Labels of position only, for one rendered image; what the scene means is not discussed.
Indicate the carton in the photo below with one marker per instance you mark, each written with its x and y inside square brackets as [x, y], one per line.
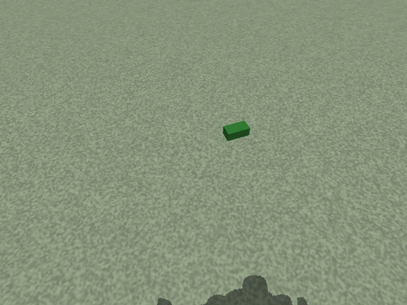
[236, 130]

